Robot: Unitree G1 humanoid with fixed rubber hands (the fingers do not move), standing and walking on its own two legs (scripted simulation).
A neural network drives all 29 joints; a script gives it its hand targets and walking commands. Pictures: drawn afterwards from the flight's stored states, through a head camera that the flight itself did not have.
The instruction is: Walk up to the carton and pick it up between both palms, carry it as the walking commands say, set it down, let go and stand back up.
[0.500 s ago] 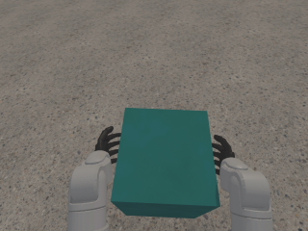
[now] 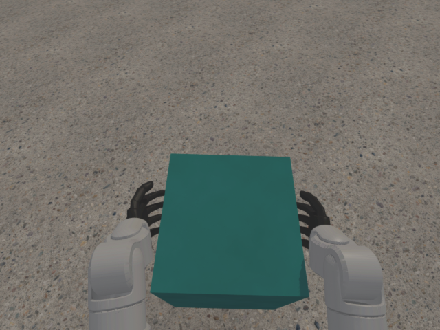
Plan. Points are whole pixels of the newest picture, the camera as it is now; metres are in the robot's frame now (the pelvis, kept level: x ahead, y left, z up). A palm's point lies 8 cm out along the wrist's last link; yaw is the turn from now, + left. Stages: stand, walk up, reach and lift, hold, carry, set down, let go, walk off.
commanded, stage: carry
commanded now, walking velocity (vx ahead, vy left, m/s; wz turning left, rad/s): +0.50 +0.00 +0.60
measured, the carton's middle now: (227, 239) +0.28 -0.03 +0.00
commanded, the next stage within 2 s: none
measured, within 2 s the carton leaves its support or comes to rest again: neither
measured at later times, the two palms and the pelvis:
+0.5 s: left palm (119, 95) +0.58 +0.16 +0.14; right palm (231, 61) +0.70 -0.10 +0.12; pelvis +0.40 -0.08 +0.06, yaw +23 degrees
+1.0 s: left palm (111, 49) +0.86 +0.23 +0.11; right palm (201, 27) +0.95 -0.05 +0.10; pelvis +0.65 -0.02 +0.04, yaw +24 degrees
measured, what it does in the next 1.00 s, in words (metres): walks ahead, turning left: right foot, then left foot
